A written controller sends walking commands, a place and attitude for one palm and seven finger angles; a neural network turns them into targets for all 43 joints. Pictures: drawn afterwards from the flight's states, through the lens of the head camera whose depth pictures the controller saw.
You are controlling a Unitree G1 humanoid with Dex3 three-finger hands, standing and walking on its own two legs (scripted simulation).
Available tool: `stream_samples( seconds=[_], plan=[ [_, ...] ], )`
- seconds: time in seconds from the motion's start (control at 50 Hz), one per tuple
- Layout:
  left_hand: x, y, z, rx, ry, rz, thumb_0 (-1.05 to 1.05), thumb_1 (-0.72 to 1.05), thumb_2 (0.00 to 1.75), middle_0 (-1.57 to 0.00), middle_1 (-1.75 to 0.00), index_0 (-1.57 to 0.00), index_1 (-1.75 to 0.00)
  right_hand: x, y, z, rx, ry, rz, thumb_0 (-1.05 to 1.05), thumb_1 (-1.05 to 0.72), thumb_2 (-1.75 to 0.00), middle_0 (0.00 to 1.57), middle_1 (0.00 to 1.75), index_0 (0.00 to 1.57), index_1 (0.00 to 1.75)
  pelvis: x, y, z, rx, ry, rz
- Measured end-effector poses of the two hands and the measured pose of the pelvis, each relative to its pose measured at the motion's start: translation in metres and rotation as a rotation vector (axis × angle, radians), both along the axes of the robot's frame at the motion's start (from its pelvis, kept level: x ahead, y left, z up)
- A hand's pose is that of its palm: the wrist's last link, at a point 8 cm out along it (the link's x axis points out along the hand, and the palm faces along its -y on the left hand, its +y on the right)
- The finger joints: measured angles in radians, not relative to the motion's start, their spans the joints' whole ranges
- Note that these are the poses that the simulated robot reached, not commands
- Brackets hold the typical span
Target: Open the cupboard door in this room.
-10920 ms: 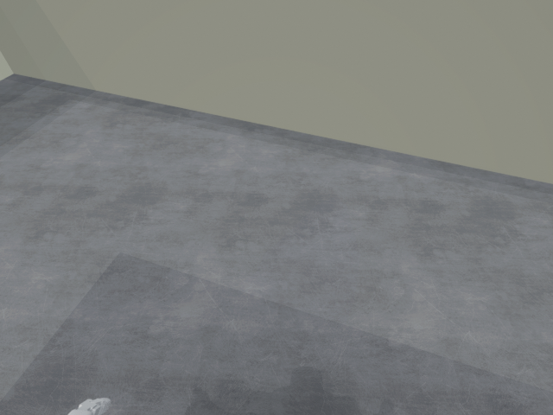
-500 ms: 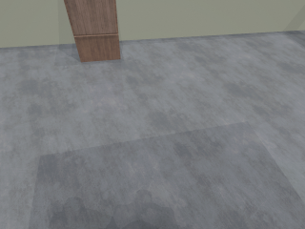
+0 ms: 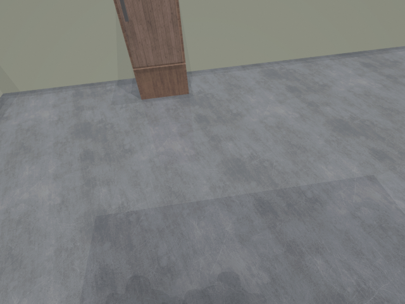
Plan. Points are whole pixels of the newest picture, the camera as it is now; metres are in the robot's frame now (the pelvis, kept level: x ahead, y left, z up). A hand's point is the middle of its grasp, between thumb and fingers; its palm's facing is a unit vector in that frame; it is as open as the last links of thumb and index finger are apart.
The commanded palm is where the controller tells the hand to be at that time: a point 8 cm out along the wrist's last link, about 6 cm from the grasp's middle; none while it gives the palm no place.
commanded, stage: stand and wait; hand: left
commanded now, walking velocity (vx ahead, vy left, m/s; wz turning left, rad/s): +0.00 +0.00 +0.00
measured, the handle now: (124, 9) +1.83 +0.63 -0.02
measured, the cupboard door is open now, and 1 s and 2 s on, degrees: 0 0 0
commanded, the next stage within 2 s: turn or walk to find it in 0.30 s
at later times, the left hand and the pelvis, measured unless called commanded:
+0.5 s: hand out of the picture -0.07 +0.20 -0.18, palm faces +0.13 -0.97 -0.20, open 7.4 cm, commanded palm none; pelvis -0.03 +0.03 +0.00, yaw +4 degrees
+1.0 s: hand out of the picture -0.02 +0.20 -0.17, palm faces +0.13 -0.97 -0.21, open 7.3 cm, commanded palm none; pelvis -0.02 +0.02 +0.00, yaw +5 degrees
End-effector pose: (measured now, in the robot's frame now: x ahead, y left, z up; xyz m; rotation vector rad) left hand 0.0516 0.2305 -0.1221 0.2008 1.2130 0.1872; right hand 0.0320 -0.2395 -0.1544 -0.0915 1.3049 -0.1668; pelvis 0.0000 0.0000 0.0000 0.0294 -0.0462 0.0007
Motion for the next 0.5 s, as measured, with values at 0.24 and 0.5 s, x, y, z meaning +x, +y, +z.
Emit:
stream_samples(
  seconds=[0.24,0.5],
  plan=[
    [-0.084,0.021,-0.028,-0.048,0.145,0.12,0.01,0.92,0.9,-0.2,-0.3,-0.2,-0.3,-0.029,0.021,0.006,-0.053,0.073,0.074,0.01,-0.91,-0.9,0.2,0.3,0.19,0.3,-0.024,0.017,-0.007,-0.032,0.014,0.047],
    [-0.126,0.02,-0.025,-0.071,0.226,0.153,0.01,0.91,0.9,-0.2,-0.3,-0.2,-0.3,-0.032,0.042,0.007,-0.022,0.067,0.106,0.01,-0.93,-0.9,0.2,0.3,0.2,0.3,-0.033,0.025,-0.002,-0.023,0.017,0.066]
  ],
)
